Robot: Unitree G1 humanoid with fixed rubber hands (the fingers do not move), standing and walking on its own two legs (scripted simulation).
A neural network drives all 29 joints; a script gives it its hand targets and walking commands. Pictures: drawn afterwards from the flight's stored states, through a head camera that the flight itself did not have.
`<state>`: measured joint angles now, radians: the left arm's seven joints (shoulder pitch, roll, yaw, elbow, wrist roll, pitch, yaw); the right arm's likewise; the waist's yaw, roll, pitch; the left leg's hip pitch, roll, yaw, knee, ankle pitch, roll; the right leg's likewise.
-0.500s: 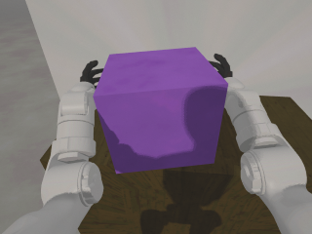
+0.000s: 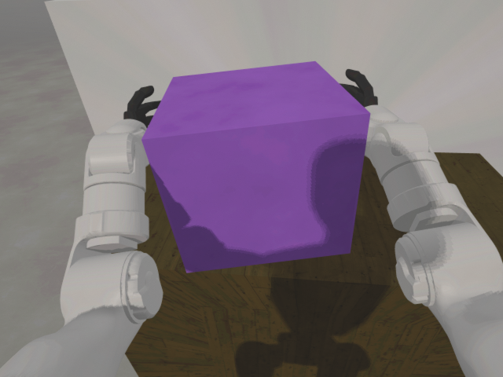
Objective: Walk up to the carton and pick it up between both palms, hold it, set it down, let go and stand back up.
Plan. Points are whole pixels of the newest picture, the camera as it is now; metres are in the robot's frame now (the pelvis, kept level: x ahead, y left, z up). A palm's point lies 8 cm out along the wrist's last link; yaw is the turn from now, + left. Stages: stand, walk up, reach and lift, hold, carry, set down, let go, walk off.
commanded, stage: reach and lift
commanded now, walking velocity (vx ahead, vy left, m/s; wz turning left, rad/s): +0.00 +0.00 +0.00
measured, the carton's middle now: (255, 159) +0.39 -0.03 +0.23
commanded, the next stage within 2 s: hold in 0.42 s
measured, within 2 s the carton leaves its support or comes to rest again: neither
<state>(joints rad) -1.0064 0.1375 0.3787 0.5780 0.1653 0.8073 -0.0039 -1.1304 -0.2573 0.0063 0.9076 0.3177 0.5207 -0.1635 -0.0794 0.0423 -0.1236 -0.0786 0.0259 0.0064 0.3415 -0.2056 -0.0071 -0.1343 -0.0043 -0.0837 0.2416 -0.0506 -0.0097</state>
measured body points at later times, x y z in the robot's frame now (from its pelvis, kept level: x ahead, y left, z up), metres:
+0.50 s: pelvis +0.01 +0.00 +0.00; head -0.07 +0.01 +0.44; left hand +0.41 +0.16 +0.30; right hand +0.40 -0.19 +0.32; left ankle -0.01 +0.12 -0.75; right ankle +0.06 -0.11 -0.75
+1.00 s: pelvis +0.00 -0.01 +0.00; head -0.09 -0.01 +0.44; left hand +0.39 +0.16 +0.34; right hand +0.39 -0.18 +0.35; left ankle -0.01 +0.12 -0.75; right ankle +0.06 -0.11 -0.75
